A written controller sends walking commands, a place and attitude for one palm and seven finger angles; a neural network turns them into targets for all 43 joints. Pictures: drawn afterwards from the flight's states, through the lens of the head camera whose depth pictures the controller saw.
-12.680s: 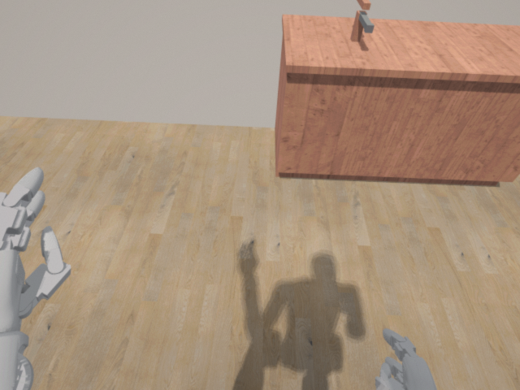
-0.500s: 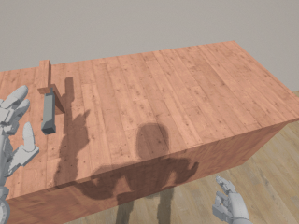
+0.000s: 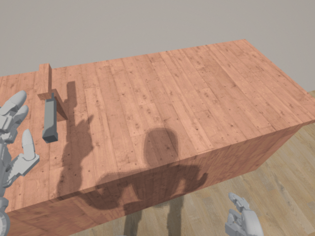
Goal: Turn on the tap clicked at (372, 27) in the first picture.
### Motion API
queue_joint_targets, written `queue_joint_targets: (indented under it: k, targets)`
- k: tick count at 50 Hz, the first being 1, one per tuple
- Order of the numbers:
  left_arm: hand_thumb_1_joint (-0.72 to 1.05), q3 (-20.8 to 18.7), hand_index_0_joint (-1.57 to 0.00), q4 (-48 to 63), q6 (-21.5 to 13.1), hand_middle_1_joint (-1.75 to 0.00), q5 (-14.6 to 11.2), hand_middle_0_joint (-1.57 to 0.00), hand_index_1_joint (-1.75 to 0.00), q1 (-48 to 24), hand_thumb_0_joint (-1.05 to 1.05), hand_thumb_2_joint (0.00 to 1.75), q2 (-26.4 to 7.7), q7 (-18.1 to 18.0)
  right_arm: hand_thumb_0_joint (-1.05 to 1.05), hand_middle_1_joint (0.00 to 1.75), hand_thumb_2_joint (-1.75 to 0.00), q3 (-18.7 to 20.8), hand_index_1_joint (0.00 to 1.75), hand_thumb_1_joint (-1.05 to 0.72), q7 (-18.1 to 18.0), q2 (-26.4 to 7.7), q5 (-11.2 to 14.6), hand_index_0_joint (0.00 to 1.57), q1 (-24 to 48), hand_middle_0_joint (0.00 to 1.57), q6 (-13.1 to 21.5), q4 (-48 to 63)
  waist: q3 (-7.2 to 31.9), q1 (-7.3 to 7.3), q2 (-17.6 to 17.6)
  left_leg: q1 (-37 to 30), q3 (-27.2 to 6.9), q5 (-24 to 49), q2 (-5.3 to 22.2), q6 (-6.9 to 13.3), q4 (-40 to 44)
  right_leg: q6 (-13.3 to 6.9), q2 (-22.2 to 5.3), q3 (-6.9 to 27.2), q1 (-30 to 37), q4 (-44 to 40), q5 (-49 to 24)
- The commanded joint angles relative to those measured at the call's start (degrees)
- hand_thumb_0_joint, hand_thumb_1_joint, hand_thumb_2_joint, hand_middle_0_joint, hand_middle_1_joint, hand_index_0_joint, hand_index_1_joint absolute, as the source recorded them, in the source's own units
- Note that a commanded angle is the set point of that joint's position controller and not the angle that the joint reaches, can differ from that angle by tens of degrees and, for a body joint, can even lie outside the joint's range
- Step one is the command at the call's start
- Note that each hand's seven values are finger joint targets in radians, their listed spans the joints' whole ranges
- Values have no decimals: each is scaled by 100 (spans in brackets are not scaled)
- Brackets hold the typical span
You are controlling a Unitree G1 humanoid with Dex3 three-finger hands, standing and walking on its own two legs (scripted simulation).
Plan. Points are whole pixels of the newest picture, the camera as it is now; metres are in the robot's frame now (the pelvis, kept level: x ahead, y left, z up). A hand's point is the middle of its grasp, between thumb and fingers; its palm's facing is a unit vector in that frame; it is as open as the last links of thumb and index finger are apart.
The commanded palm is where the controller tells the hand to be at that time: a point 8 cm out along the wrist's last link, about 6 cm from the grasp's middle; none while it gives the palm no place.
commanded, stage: shuffle to correct the standing spot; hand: left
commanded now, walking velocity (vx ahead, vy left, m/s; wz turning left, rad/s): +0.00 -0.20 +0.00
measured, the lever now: (50, 135) +0.34 +0.31 +0.04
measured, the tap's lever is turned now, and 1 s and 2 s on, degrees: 0 0 0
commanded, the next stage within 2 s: come to a stop and stand still in 0.36 s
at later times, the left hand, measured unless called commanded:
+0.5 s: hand (39, 152) +0.23 +0.23 +0.16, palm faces +0.29 -0.87 -0.39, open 7.4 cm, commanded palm +0.17 +0.28 +0.18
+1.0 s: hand out of the picture +0.22 +0.32 +0.16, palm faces +0.35 -0.85 -0.39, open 7.4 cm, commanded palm +0.16 +0.34 +0.18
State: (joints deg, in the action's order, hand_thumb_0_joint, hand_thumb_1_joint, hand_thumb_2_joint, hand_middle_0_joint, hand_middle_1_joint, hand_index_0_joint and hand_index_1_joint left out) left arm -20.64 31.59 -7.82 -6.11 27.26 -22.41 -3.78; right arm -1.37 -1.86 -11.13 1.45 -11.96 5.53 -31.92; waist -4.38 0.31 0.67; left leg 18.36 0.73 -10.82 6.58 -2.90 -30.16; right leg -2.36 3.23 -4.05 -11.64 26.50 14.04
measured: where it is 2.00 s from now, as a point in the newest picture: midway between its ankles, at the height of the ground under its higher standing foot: outside the picture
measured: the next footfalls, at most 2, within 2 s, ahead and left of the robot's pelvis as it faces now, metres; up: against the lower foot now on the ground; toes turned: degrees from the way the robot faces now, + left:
none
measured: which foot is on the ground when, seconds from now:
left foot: down 0.00-1.00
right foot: down 0.00-1.00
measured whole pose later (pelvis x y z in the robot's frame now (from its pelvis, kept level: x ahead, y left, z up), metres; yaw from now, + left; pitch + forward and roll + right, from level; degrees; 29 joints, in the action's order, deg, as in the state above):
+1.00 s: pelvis -0.01 +0.06 +0.00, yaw -1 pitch -2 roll -2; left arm -22.6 27.3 -13.3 -1.7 23.1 -23.6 -4.7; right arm -1.1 -2.3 -10.0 0.7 -13.8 8.9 -32.6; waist -5.5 -1.3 -3.2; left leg 17.7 4.0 -10.7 1.7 2.4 -29.6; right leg 1.0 -1.4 -0.6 -11.4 25.5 13.0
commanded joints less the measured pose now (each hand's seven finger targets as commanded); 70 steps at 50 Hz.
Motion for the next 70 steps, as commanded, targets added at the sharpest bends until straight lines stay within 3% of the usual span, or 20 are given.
queue_joint_targets:
  k: [1,11,17,21,28,29,30,31,32,34,36,40,41,45,47,52,57,61,62,70]
  targets:
    - [90,-739,-20,1196,-328,-30,-41,-20,-30,-212,0,90,-1043,-106,0,30,-90,294,30,-90,-55,-680,31,20,576,20,317,951,927,4,268,-834,-288,-105,251,424,359,53,-680,470,-307,-550,-651]
    - [90,-731,-20,1296,-305,-30,-56,-20,-30,-237,0,90,-1041,-108,0,30,-90,301,30,-90,-46,-686,51,20,606,20,238,964,941,2,457,-871,-350,315,307,435,381,73,-663,394,-204,-425,-901]
    - [90,-630,-20,1104,-289,-30,-78,-20,-30,-126,0,90,-889,-76,0,30,-90,313,30,-90,-44,-694,7,20,510,20,194,912,1011,4,158,-929,-269,532,305,449,213,103,-660,376,-173,-509,-1172]
    - [90,-735,-20,1241,-260,-30,-83,-20,-30,-152,0,90,-1045,-88,0,30,-90,337,30,-90,-45,-694,40,20,571,20,190,954,1080,11,273,-994,-227,895,256,419,69,34,-787,482,-121,-434,-1459]
    - [90,-685,-20,1103,-312,-30,-64,-20,-30,-82,0,90,-951,-159,0,30,-90,334,30,-90,-56,-721,53,20,589,20,211,943,925,-8,203,-827,-229,202,31,430,34,21,-926,721,-117,-705,-1271]
    - [90,-4073,-20,1631,-814,-30,754,-20,-30,-5314,0,90,-5270,-50,0,30,-90,724,30,-90,-173,-961,-321,20,-373,20,601,410,331,-408,-1104,81,685,418,-194,282,-242,523,-759,889,-146,-1247,-2640]
    - [90,-1750,-20,-1064,-578,-30,308,-20,-30,-2583,0,90,-1983,156,0,30,-90,548,30,-90,-194,-499,-206,20,118,20,587,419,1002,-221,-1182,-295,296,548,-726,331,-161,-100,-1108,1263,154,-510,-3073]
    - [90,-1231,-20,-755,-486,-30,218,-20,-30,-1780,0,90,-1295,94,0,30,-90,617,30,-90,-71,-812,-8,20,201,20,601,800,1326,-327,68,-962,335,1014,-525,336,151,-55,-1106,1219,275,-70,-3349]
    - [90,-839,-20,-529,-624,-30,244,-20,-30,-1577,0,90,-1003,156,0,30,-90,589,30,-90,-52,-800,-36,20,-9,20,591,797,1433,-267,312,-1100,414,1474,-314,422,-43,256,-917,965,167,11,-3081]
    - [90,-445,-20,292,-650,-30,236,-20,-30,-995,0,90,-721,152,0,30,-90,562,30,-90,116,-802,-8,20,219,20,589,911,1429,-331,221,-1180,324,1809,-141,548,41,624,-731,628,204,142,-2667]
    - [90,-318,-20,470,-616,-30,239,-20,-30,-362,0,90,-514,16,0,30,-90,450,30,-90,196,-669,61,20,480,20,617,891,1411,-319,97,-1138,213,1602,-75,577,107,584,-657,462,229,24,-1953]
    - [90,-906,-20,759,-723,-30,260,-20,-30,-435,0,90,-1107,-140,0,30,-90,413,30,-90,59,-675,-48,20,502,20,576,945,813,-196,-642,-699,67,-440,-362,376,153,133,-847,875,-419,-869,71]
    - [90,-1223,-20,950,-760,-30,282,-20,-30,-443,0,90,-1430,-229,0,30,-90,383,30,-90,-9,-683,-40,20,591,20,535,888,686,-184,-330,-827,30,-552,-333,386,305,64,-843,861,-642,-939,416]
    - [90,-1022,-20,1009,-983,-30,329,-20,-30,-975,0,90,-1163,-236,0,30,-90,345,30,-90,-105,-699,-87,20,481,20,601,919,581,-147,791,-311,-383,-1540,-54,502,1155,122,-502,598,-227,-566,640]
    - [90,-921,-20,993,-1031,-30,393,-20,-30,-1151,0,90,-1060,-240,0,30,-90,307,30,-90,-127,-707,-95,20,470,20,674,859,691,-161,971,-117,-575,-1826,170,608,1467,176,-431,344,143,-247,321]
    - [90,-424,-20,663,-984,-30,488,-20,-30,-1025,0,90,-599,-207,0,30,-90,273,30,-90,-5,-702,-95,20,313,20,843,736,797,-148,627,-184,-705,-1837,258,613,1503,193,-456,329,212,-243,115]
    - [90,-330,-20,570,-920,-30,553,-20,-30,-1086,0,90,-538,-230,0,30,-90,261,30,-90,53,-698,-119,20,314,20,802,655,781,-126,508,-324,-728,-1603,235,515,1511,198,-471,353,109,-401,19]
    - [90,-712,-20,819,-903,-30,543,-20,-30,-1092,0,90,-933,-290,0,30,-90,267,30,-90,30,-661,-96,20,415,20,749,680,977,-112,408,-673,-567,-709,126,424,1234,170,-571,390,162,-595,-300]
    - [90,-497,-20,752,-911,-30,498,-20,-30,-1050,0,90,-693,-247,0,30,-90,245,30,-90,31,-664,-136,20,369,20,714,679,945,-104,402,-596,-577,-677,103,419,1264,175,-534,348,184,-616,-319]
    - [90,-595,-20,964,-908,-30,437,-20,-30,-757,0,90,-793,-265,0,30,-90,309,30,-90,10,-668,-89,20,347,20,647,783,1116,-93,577,-863,-461,125,83,355,1060,150,-624,368,306,-577,-719]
